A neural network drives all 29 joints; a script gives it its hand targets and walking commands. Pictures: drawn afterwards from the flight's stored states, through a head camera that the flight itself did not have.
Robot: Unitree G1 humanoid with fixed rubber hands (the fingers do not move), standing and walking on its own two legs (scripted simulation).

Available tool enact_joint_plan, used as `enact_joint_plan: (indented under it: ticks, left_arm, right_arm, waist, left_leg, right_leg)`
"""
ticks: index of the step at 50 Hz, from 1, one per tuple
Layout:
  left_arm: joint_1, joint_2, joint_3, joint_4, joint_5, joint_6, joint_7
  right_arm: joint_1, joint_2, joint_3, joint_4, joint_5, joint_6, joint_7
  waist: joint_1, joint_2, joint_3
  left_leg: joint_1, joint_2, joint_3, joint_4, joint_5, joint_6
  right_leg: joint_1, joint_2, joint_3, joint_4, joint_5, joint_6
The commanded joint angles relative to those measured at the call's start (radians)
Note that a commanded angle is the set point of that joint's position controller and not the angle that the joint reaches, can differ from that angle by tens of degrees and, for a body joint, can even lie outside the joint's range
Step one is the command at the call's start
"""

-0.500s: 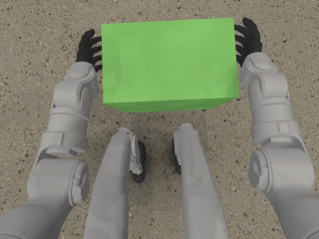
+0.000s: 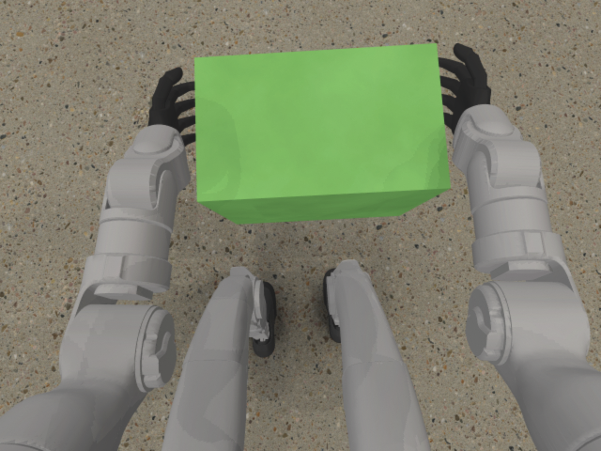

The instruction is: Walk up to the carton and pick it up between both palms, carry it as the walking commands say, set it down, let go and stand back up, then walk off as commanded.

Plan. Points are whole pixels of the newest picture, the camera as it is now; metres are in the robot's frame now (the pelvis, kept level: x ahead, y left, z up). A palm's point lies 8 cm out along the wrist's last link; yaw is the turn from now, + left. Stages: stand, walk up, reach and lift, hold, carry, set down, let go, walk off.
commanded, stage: reach and lift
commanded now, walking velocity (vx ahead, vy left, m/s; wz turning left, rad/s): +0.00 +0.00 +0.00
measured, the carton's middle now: (316, 152) +0.45 -0.02 -0.09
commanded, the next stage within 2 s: none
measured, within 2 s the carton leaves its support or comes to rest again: neither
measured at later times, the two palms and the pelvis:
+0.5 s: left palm (118, 142) +0.41 +0.19 +0.04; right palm (480, 103) +0.44 -0.17 +0.07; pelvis +0.01 +0.01 +0.05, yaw -1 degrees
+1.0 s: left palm (80, 84) +0.39 +0.15 +0.18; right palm out of the picture +0.42 -0.21 +0.19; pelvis +0.04 +0.00 +0.08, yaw -1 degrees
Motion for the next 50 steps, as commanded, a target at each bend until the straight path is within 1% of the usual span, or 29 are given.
enact_joint_plan:
  ticks: [1, 3, 4, 5, 6, 10, 11, 14, 15, 17, 19, 20, 22, 23, 25, 28, 29, 31, 33, 34, 35, 36, 37, 39, 42, 44, 45, 47, 50]
  left_arm:
    - [-1.005, -1.047, -0.594, -0.482, -0.169, -0.097, -0.408]
    - [-0.994, -1.004, -0.566, -0.448, -0.136, -0.103, -0.412]
    - [-0.982, -1.034, -0.605, -0.578, -0.179, -0.099, -0.414]
    - [-0.894, -0.999, -0.584, -0.541, -0.146, -0.1, -0.42]
    - [-0.821, -1.03, -0.552, -0.416, -0.105, -0.094, -0.426]
    - [-0.7, -1.006, -0.588, -0.527, -0.134, -0.103, -0.44]
    - [-0.734, -1.023, -0.612, -0.585, -0.148, -0.104, -0.437]
    - [-0.682, -0.986, -0.638, -0.62, -0.134, -0.11, -0.426]
    - [-0.669, -1.013, -0.648, -0.63, -0.129, -0.103, -0.424]
    - [-0.741, -1.005, -0.697, -0.641, -0.151, -0.102, -0.414]
    - [-0.79, -0.989, -0.678, -0.643, -0.146, -0.09, -0.408]
    - [-0.756, -1.033, -0.692, -0.586, -0.143, -0.082, -0.413]
    - [-0.887, -1.036, -0.746, -0.636, -0.169, -0.075, -0.396]
    - [-0.969, -1.066, -0.782, -0.734, -0.207, -0.065, -0.383]
    - [-1.011, -1.057, -0.732, -0.629, -0.181, -0.041, -0.374]
    - [-1.049, -1.148, -0.723, -0.555, -0.181, -0.016, -0.351]
    - [-1.08, -1.157, -0.689, -0.487, -0.164, -0.014, -0.351]
    - [-1.066, -1.154, -0.623, -0.406, -0.149, -0.014, -0.339]
    - [-1.005, -1.166, -0.604, -0.424, -0.143, -0.013, -0.336]
    - [-0.9, -1.17, -0.523, -0.197, -0.082, 0.003, -0.343]
    - [-0.899, -1.17, -0.489, -0.182, -0.073, 0.004, -0.349]
    - [-0.921, -1.174, -0.429, -0.086, -0.048, 0.011, -0.365]
    - [-0.921, -1.136, -0.372, -0.057, -0.022, 0.0, -0.372]
    - [-0.947, -1.106, -0.287, 0.009, 0.014, -0.006, -0.387]
    - [-0.741, -1.114, -0.095, 0.19, 0.159, 0.005, -0.424]
    - [-0.665, -1.067, -0.063, 0.17, 0.179, 0.003, -0.453]
    - [-0.635, -1.052, -0.051, 0.189, 0.176, 0.009, -0.47]
    - [-0.7, -0.957, -0.044, 0.17, 0.182, -0.012, -0.503]
    - [-0.709, -0.948, -0.048, 0.146, 0.159, -0.027, -0.536]
  right_arm:
    - [-0.755, 1.341, 0.525, -0.38, 0.169, -0.014, 0.365]
    - [-0.716, 1.358, 0.521, -0.318, 0.169, -0.01, 0.366]
    - [-0.671, 1.38, 0.558, -0.39, 0.185, 0.0, 0.364]
    - [-0.593, 1.396, 0.55, -0.364, 0.175, 0.005, 0.362]
    - [-0.593, 1.356, 0.513, -0.325, 0.149, -0.007, 0.364]
    - [-0.505, 1.402, 0.606, -0.451, 0.19, -0.009, 0.354]
    - [-0.504, 1.372, 0.597, -0.471, 0.182, -0.012, 0.353]
    - [-0.483, 1.372, 0.633, -0.506, 0.189, -0.013, 0.352]
    - [-0.464, 1.351, 0.625, -0.529, 0.186, -0.017, 0.351]
    - [-0.453, 1.326, 0.586, -0.472, 0.164, -0.013, 0.35]
    - [-0.445, 1.318, 0.567, -0.404, 0.134, -0.001, 0.353]
    - [-0.498, 1.29, 0.572, -0.475, 0.128, -0.011, 0.358]
    - [-0.558, 1.248, 0.533, -0.424, 0.114, -0.004, 0.364]
    - [-0.649, 1.206, 0.55, -0.524, 0.141, -0.007, 0.368]
    - [-0.622, 1.171, 0.464, -0.362, 0.103, 0.015, 0.383]
    - [-0.709, 1.092, 0.411, -0.33, 0.097, 0.011, 0.407]
    - [-0.702, 1.055, 0.368, -0.238, 0.085, 0.01, 0.42]
    - [-0.733, 1.088, 0.373, -0.183, 0.097, 0.017, 0.436]
    - [-0.747, 1.094, 0.385, -0.247, 0.119, 0.022, 0.442]
    - [-0.66, 1.106, 0.326, -0.053, 0.075, 0.038, 0.453]
    - [-0.725, 1.126, 0.364, -0.116, 0.087, 0.035, 0.461]
    - [-0.745, 1.1, 0.287, -0.017, 0.052, 0.035, 0.468]
    - [-0.791, 1.143, 0.311, -0.024, 0.058, 0.034, 0.467]
    - [-0.752, 1.18, 0.236, 0.114, 0.027, 0.044, 0.484]
    - [-0.557, 1.215, 0.06, 0.286, -0.095, 0.053, 0.483]
    - [-0.398, 1.287, 0.035, 0.312, -0.133, 0.074, 0.477]
    - [-0.401, 1.3, 0.041, 0.288, -0.139, 0.081, 0.475]
    - [-0.394, 1.342, 0.029, 0.349, -0.147, 0.074, 0.486]
    - [-0.41, 1.379, 0.049, 0.251, -0.128, 0.055, 0.481]
  waist:
    - [0.056, -0.014, -2.393]
    - [0.083, -0.028, -2.31]
    - [0.061, -0.027, -2.472]
    - [0.093, -0.054, -2.415]
    - [0.075, -0.015, -2.255]
    - [0.107, -0.052, -2.386]
    - [0.082, -0.008, -2.437]
    - [0.087, -0.029, -2.387]
    - [0.081, 0.017, -2.393]
    - [0.02, 0.047, -2.318]
    - [0.023, 0.06, -2.232]
    - [0.004, 0.06, -2.232]
    - [-0.05, 0.096, -2.191]
    - [-0.066, 0.127, -2.313]
    - [-0.088, 0.131, -2.194]
    - [-0.13, 0.174, -2.102]
    - [-0.123, 0.204, -1.951]
    - [-0.078, 0.114, -1.879]
    - [-0.038, 0.088, -1.976]
    - [-0.032, 0.055, -1.644]
    - [0.011, 0.049, -1.673]
    - [-0.016, 0.051, -1.528]
    - [0.029, 0.016, -1.4]
    - [0.034, 0.012, -1.264]
    - [0.044, 0.023, -0.919]
    - [0.055, -0.024, -0.88]
    - [0.051, -0.079, -0.891]
    - [0.063, -0.08, -0.891]
    - [0.086, -0.079, -0.976]
  left_leg:
    - [0.642, -0.059, -0.244, -0.34, 0.051, -0.046]
    - [0.605, -0.062, -0.226, -0.344, 0.097, -0.041]
    - [0.71, -0.068, -0.225, -0.353, 0.218, -0.047]
    - [0.68, -0.065, -0.209, -0.351, 0.274, -0.041]
    - [0.601, -0.059, -0.21, -0.362, 0.246, -0.048]
    - [0.699, -0.062, -0.2, -0.373, 0.481, -0.048]
    - [0.752, -0.063, -0.21, -0.385, 0.51, -0.058]
    - [0.757, -0.064, -0.222, -0.393, 0.544, -0.054]
    - [0.801, -0.058, -0.224, -0.407, 0.565, -0.056]
    - [0.776, -0.054, -0.241, -0.423, 0.45, -0.069]
    - [0.796, -0.046, -0.25, -0.452, 0.359, -0.065]
    - [0.794, -0.047, -0.253, -0.46, 0.327, -0.066]
    - [0.787, -0.025, -0.305, -0.498, 0.139, -0.067]
    - [0.886, -0.011, -0.342, -0.527, 0.099, -0.072]
    - [0.851, 0.009, -0.39, -0.591, -0.116, -0.076]
    - [0.833, 0.052, -0.477, -0.692, -0.346, -0.082]
    - [0.776, 0.071, -0.489, -0.722, -0.439, -0.082]
    - [0.785, 0.084, -0.504, -0.753, -0.453, -0.08]
    - [0.845, 0.082, -0.493, -0.77, -0.401, -0.067]
    - [0.706, 0.11, -0.497, -0.787, -0.504, -0.07]
    - [0.699, 0.111, -0.491, -0.801, -0.516, -0.064]
    - [0.637, 0.094, -0.447, -0.802, -0.587, -0.052]
    - [0.566, 0.096, -0.425, -0.791, -0.568, -0.043]
    - [0.51, 0.089, -0.39, -0.792, -0.615, -0.037]
    - [0.415, 0.072, -0.285, -0.787, -0.448, -0.037]
    - [0.436, 0.05, -0.205, -0.779, -0.222, -0.029]
    - [0.464, 0.048, -0.196, -0.775, -0.188, -0.021]
    - [0.489, 0.018, -0.166, -0.764, -0.153, -0.011]
    - [0.496, 0.0, -0.143, -0.757, -0.123, -0.006]
  right_leg:
    - [0.713, 0.075, 0.002, -0.254, 0.004, -0.03]
    - [0.696, 0.066, 0.009, -0.281, 0.011, -0.022]
    - [0.833, 0.071, 0.012, -0.31, 0.116, -0.029]
    - [0.837, 0.068, 0.019, -0.315, 0.148, -0.018]
    - [0.747, 0.061, 0.006, -0.318, 0.131, -0.021]
    - [0.912, 0.057, 0.031, -0.359, 0.354, -0.002]
    - [0.934, 0.063, 0.025, -0.354, 0.387, -0.014]
    - [0.923, 0.066, 0.027, -0.365, 0.411, -0.003]
    - [0.945, 0.061, 0.025, -0.382, 0.425, -0.011]
    - [0.886, 0.068, 0.017, -0.383, 0.323, -0.02]
    - [0.854, 0.061, 0.011, -0.409, 0.235, -0.036]
    - [0.839, 0.069, 0.002, -0.416, 0.21, -0.038]
    - [0.781, 0.078, -0.01, -0.397, 0.101, -0.042]
    - [0.815, 0.086, -0.02, -0.385, 0.127, -0.045]
    - [0.78, 0.096, -0.035, -0.383, 0.033, -0.044]
    - [0.737, 0.104, -0.068, -0.341, 0.022, -0.031]
    - [0.679, 0.097, -0.078, -0.331, -0.003, -0.029]
    - [0.677, 0.09, -0.076, -0.362, -0.016, -0.013]
    - [0.794, 0.088, -0.06, -0.383, 0.022, -0.008]
    - [0.647, 0.078, -0.069, -0.385, -0.088, 0.001]
    - [0.716, 0.067, -0.06, -0.403, -0.093, -0.001]
    - [0.701, 0.068, -0.063, -0.444, -0.199, -0.011]
    - [0.712, 0.064, -0.056, -0.455, -0.216, -0.003]
    - [0.732, 0.056, -0.042, -0.484, -0.294, 0.001]
    - [0.752, 0.024, -0.023, -0.553, -0.241, -0.018]
    - [0.788, 0.018, -0.029, -0.609, -0.181, -0.016]
    - [0.793, 0.016, -0.031, -0.628, -0.203, -0.011]
    - [0.77, 0.006, 0.001, -0.665, -0.248, -0.011]
    - [0.813, 0.001, 0.013, -0.68, -0.238, -0.014]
